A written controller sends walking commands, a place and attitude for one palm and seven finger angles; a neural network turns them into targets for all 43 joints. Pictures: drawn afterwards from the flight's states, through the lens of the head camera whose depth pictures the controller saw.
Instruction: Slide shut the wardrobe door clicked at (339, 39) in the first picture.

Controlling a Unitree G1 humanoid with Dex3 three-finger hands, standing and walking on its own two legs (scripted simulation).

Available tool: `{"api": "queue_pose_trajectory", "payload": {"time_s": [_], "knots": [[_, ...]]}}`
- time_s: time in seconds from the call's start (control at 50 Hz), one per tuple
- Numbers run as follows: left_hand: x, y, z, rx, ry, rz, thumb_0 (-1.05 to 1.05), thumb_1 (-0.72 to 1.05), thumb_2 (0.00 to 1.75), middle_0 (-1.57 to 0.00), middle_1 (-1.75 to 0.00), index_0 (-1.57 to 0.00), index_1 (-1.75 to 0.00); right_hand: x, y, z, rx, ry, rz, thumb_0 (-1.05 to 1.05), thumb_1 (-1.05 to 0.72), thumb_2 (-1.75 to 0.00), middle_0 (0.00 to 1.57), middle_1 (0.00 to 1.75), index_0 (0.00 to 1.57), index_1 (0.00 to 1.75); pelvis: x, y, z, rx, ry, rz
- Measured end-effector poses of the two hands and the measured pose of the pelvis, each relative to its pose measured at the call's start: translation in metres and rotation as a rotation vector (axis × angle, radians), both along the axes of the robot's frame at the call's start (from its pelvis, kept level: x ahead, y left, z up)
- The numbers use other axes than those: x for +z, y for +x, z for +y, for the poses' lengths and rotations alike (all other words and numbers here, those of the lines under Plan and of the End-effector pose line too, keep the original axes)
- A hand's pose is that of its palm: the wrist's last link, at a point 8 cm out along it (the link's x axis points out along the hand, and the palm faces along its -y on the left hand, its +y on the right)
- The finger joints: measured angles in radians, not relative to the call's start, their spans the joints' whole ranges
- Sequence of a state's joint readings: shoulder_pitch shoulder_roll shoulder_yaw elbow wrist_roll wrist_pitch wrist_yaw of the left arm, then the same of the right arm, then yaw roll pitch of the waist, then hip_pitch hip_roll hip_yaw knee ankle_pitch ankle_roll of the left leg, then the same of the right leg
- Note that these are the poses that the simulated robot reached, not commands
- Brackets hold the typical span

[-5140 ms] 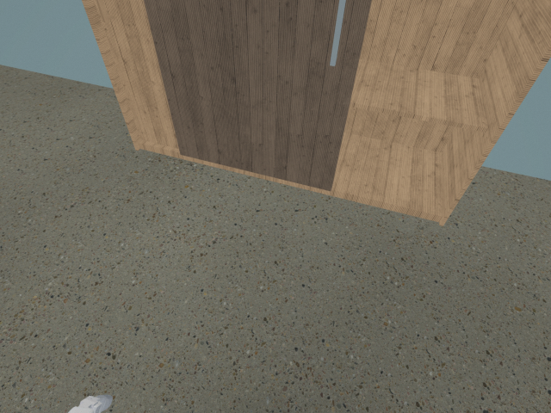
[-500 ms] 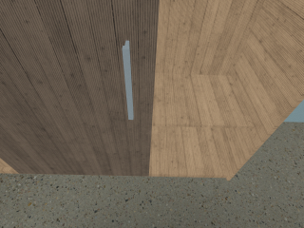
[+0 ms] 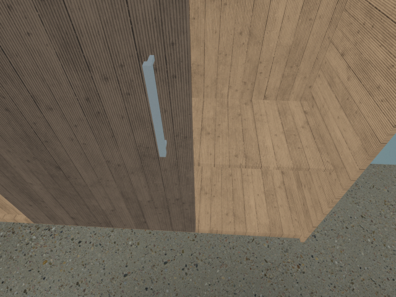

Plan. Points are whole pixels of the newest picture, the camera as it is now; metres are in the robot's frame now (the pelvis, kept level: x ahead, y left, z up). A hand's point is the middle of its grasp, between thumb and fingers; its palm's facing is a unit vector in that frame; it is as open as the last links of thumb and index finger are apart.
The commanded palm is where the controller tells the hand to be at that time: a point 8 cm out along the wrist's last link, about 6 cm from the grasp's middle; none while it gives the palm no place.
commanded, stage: come to a stop and stand still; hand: left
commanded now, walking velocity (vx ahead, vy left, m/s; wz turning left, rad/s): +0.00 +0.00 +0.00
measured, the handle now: (157, 112) +0.53 +0.14 +0.08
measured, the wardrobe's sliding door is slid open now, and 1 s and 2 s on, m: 0.55 0.55 0.55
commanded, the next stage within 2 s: look again from close up in 0.14 s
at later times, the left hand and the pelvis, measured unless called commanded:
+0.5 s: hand out of the picture +0.00 +0.24 -0.18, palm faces +0.02 -0.98 -0.19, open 7.3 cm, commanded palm none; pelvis -0.01 +0.07 -0.01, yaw -2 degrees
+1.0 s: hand out of the picture -0.03 +0.24 -0.18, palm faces -0.02 -0.99 -0.16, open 7.3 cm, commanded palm none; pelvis -0.01 +0.09 +0.00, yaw -3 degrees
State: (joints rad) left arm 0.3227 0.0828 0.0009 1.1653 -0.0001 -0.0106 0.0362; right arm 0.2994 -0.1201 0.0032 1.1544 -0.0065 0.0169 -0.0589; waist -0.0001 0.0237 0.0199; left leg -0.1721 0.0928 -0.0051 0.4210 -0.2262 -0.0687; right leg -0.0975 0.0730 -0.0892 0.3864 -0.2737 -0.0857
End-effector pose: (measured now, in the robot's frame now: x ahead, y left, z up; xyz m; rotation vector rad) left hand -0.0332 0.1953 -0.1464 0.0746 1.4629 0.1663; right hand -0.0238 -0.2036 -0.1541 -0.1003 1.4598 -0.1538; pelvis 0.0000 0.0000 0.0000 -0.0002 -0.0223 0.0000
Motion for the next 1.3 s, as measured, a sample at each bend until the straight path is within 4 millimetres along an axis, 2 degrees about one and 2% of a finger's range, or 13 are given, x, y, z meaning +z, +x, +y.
{"api": "queue_pose_trajectory", "payload": {"time_s": [0.2, 0.28, 0.36, 0.52, 0.66, 0.84, 1.12, 1.3], "knots": [[0.001, -0.01, 0.01, 0.01, 0.004, 0.029, 0.0, 0.91, 0.9, -0.2, -0.29, -0.2, -0.3, 0.003, 0.012, 0.005, 0.01, -0.016, -0.01, 0.01, -0.92, -0.9, 0.2, 0.29, 0.2, 0.3, 0.001, 0.004, 0.01, -0.008, -0.003, 0.007], [0.003, -0.009, 0.025, -0.039, 0.016, 0.005, 0.0, 0.91, 0.89, -0.2, -0.29, -0.2, -0.3, 0.005, 0.018, 0.007, -0.014, -0.036, -0.063, 0.01, -0.93, -0.9, 0.2, 0.29, 0.2, 0.3, -0.001, -0.002, 0.026, -0.029, -0.02, 0.023], [-0.005, -0.001, 0.052, -0.057, 0.024, -0.02, 0.0, 0.91, 0.89, -0.21, -0.29, -0.2, -0.3, 0.003, 0.023, 0.021, -0.013, -0.052, -0.127, 0.01, -0.93, -0.9, 0.2, 0.29, 0.2, 0.3, -0.007, -0.004, 0.043, -0.018, -0.033, 0.018], [-0.005, 0.026, 0.094, -0.077, 0.048, -0.12, 0.0, 0.91, 0.9, -0.2, -0.29, -0.2, -0.3, 0.004, 0.01, 0.054, 0.008, -0.044, -0.136, 0.02, -0.95, -0.9, 0.2, 0.29, 0.2, 0.3, -0.006, -0.007, 0.07, -0.034, -0.011, 0.0], [0.0, 0.028, 0.112, -0.111, 0.054, -0.105, 0.0, 0.91, 0.9, -0.2, -0.29, -0.2, -0.3, 0.004, -0.011, 0.075, -0.007, -0.014, -0.093, 0.01, -0.93, -0.9, 0.2, 0.29, 0.2, 0.3, -0.004, -0.013, 0.084, -0.045, 0.004, 0.017], [0.0, 0.011, 0.111, -0.099, 0.038, -0.034, 0.0, 0.91, 0.9, -0.2, -0.29, -0.2, -0.3, 0.005, -0.023, 0.085, -0.014, -0.002, -0.03, 0.01, -0.92, -0.9, 0.2, 0.29, 0.2, 0.3, -0.002, -0.01, 0.088, -0.045, 0.006, 0.026], [-0.005, 0.005, 0.09, -0.082, 0.0, -0.017, 0.0, 0.91, 0.9, -0.2, -0.29, -0.2, -0.3, 0.006, 0.0, 0.072, 0.0, -0.027, -0.07, 0.01, -0.92, -0.9, 0.2, 0.29, 0.2, 0.3, -0.002, -0.006, 0.082, -0.044, 0.005, 0.01], [-0.004, 0.007, 0.085, -0.087, 0.005, -0.021, 0.0, 0.91, 0.9, -0.2, -0.29, -0.2, -0.3, 0.007, 0.003, 0.063, -0.001, -0.03, -0.079, 0.01, -0.92, -0.9, 0.2, 0.29, 0.2, 0.3, -0.001, -0.006, 0.076, -0.046, 0.007, 0.01]]}}
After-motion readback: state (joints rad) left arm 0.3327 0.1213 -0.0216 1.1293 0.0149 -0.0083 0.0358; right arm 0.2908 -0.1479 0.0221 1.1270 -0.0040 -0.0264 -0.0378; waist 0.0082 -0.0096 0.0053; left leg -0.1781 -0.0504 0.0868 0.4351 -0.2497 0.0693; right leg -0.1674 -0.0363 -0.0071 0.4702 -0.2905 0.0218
